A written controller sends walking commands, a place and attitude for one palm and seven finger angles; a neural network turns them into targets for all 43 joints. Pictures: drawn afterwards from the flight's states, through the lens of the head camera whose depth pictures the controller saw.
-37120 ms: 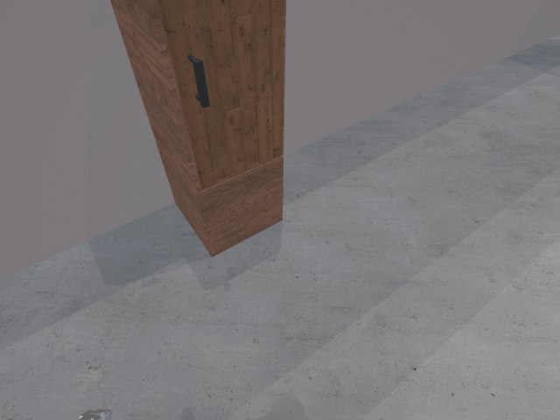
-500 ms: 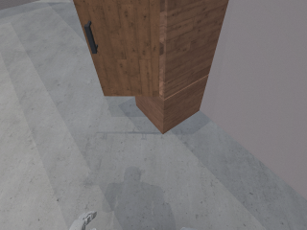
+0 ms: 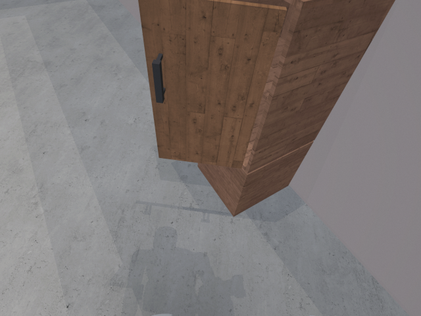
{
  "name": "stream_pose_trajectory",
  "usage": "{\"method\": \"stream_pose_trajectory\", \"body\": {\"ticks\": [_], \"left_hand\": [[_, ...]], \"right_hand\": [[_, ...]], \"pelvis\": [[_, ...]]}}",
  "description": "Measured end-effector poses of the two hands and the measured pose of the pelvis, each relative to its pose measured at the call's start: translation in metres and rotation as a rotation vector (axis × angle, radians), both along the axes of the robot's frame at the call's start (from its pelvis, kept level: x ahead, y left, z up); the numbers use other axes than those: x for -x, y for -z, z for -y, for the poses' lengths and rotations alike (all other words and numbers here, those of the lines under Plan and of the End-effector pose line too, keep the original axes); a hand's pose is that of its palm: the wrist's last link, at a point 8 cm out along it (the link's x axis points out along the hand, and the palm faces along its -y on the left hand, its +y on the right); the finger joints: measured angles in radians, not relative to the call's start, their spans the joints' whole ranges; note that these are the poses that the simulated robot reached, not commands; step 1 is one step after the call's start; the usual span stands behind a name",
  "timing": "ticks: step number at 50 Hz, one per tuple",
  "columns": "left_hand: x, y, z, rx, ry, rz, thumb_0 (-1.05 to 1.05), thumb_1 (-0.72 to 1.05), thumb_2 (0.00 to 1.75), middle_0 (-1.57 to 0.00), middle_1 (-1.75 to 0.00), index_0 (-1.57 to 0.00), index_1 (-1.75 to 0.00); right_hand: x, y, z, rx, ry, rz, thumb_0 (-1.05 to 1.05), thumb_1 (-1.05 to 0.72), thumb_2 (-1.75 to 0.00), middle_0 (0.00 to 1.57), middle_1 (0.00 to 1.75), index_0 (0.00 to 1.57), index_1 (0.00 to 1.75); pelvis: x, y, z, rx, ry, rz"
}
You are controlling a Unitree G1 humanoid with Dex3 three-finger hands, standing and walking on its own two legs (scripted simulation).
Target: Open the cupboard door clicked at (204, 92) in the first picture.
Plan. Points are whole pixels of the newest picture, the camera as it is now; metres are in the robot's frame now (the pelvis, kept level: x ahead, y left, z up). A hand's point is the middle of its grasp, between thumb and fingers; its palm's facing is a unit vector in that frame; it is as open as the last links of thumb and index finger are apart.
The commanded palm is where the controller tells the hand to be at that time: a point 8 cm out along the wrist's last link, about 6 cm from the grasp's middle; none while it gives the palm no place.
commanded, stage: take the last steps up to it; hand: left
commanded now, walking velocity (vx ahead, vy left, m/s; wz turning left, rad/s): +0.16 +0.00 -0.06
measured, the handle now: (160, 78) +0.67 +0.22 +0.05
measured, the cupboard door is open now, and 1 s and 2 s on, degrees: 52 52 52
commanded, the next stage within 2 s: come to a stop and stand still in 0.06 s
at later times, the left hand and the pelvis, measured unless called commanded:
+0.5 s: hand (145, 292) +0.18 +0.16 -0.17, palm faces +0.00 -0.98 -0.20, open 7.3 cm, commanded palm none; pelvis +0.09 -0.01 +0.00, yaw +0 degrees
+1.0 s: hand out of the picture +0.09 +0.16 -0.16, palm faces +0.03 -0.97 -0.25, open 7.4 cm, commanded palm none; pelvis +0.08 -0.02 +0.00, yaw +0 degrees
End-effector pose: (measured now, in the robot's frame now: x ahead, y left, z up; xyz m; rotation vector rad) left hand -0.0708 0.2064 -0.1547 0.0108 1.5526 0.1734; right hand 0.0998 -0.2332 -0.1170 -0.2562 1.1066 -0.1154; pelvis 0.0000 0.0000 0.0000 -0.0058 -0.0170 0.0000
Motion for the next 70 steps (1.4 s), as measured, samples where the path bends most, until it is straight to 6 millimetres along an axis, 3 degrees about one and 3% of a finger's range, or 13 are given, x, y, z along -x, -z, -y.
{"method": "stream_pose_trajectory", "body": {"ticks": [2,7,12,16,19,24,29,39,44,52,63,70], "left_hand": [[-0.033,-0.004,-0.010,-0.013,0.019,0.055,0.00,0.91,0.90,-0.20,-0.30,-0.20,-0.30],[-0.119,-0.016,-0.026,-0.058,0.073,0.200,0.00,0.92,0.90,-0.20,-0.30,-0.20,-0.29],[-0.190,-0.026,-0.034,-0.106,0.129,0.294,0.01,0.94,0.90,-0.20,-0.30,-0.20,-0.29],[-0.230,-0.024,-0.025,-0.134,0.162,0.346,0.00,0.93,0.90,-0.20,-0.30,-0.20,-0.29],[-0.244,-0.024,-0.014,-0.129,0.188,0.335,0.00,0.92,0.90,-0.20,-0.30,-0.20,-0.29],[-0.248,-0.018,-0.001,-0.106,0.169,0.326,0.00,0.91,0.90,-0.20,-0.30,-0.20,-0.30],[-0.234,-0.012,0.000,-0.093,0.122,0.316,0.00,0.92,0.90,-0.20,-0.30,-0.20,-0.30],[-0.174,-0.014,-0.012,-0.152,0.131,0.226,0.00,0.92,0.90,-0.20,-0.30,-0.20,-0.30],[-0.155,-0.025,-0.013,-0.163,0.116,0.197,0.00,0.91,0.90,-0.20,-0.30,-0.20,-0.30],[-0.151,-0.030,0.001,-0.142,0.110,0.186,0.00,0.91,0.90,-0.20,-0.30,-0.20,-0.30],[-0.168,-0.029,0.014,-0.135,0.121,0.182,0.01,0.93,0.90,-0.20,-0.30,-0.20,-0.30],[-0.177,-0.029,0.019,-0.140,0.124,0.180,0.01,0.93,0.90,-0.20,-0.30,-0.20,-0.30]], "right_hand": [[0.005,0.001,-0.011,-0.020,0.018,-0.032,0.00,-0.92,-0.90,0.20,0.30,0.19,0.30],[0.025,0.003,-0.012,-0.021,0.096,-0.119,-0.01,-0.96,-0.90,0.20,0.30,0.20,0.30],[0.054,0.013,-0.016,-0.058,0.145,-0.257,0.00,-0.94,-0.90,0.20,0.30,0.20,0.30],[0.068,0.027,-0.018,-0.097,0.186,-0.360,0.00,-0.93,-0.90,0.20,0.30,0.20,0.30],[0.068,0.033,-0.018,-0.123,0.222,-0.397,0.00,-0.92,-0.90,0.20,0.30,0.20,0.30],[0.056,0.032,-0.014,-0.117,0.225,-0.396,0.00,-0.91,-0.90,0.20,0.30,0.20,0.30],[0.037,0.029,-0.005,-0.076,0.191,-0.341,0.00,-0.91,-0.90,0.20,0.30,0.20,0.30],[-0.020,0.031,0.015,-0.084,0.116,-0.110,0.00,-0.91,-0.90,0.20,0.30,0.19,0.30],[-0.032,0.028,0.015,-0.096,0.079,-0.061,0.00,-0.92,-0.90,0.20,0.30,0.19,0.30],[-0.016,0.029,0.019,-0.100,0.063,-0.132,0.00,-0.93,-0.90,0.20,0.30,0.20,0.30],[0.035,0.034,0.016,-0.124,0.104,-0.305,0.00,-0.91,-0.90,0.20,0.30,0.19,0.30],[0.051,0.035,0.014,-0.141,0.123,-0.368,0.00,-0.91,-0.90,0.20,0.30,0.19,0.30]], "pelvis": [[-0.011,-0.005,-0.004,-0.004,0.006,-0.002],[-0.037,-0.012,-0.010,-0.010,0.017,-0.008],[-0.063,-0.011,-0.005,-0.018,0.015,-0.005],[-0.082,-0.002,0.006,-0.037,0.018,0.000],[-0.090,0.000,0.010,-0.025,0.017,-0.005],[-0.092,0.000,0.013,-0.020,-0.003,-0.011],[-0.085,0.002,0.013,-0.023,0.000,-0.006],[-0.075,0.007,0.019,-0.028,0.003,-0.001],[-0.075,0.002,0.020,-0.024,0.006,-0.001],[-0.078,-0.005,0.025,-0.027,0.002,-0.006],[-0.087,-0.006,0.036,-0.027,0.001,-0.003],[-0.093,-0.006,0.042,-0.027,0.000,-0.007]]}}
